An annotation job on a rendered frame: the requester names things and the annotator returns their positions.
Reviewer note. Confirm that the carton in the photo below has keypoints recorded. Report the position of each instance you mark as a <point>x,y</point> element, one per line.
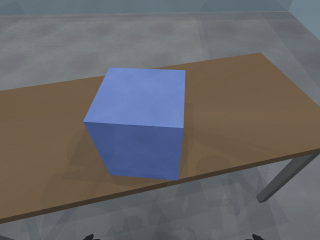
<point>136,122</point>

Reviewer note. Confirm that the table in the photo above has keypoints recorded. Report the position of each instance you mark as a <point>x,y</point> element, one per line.
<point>240,112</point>

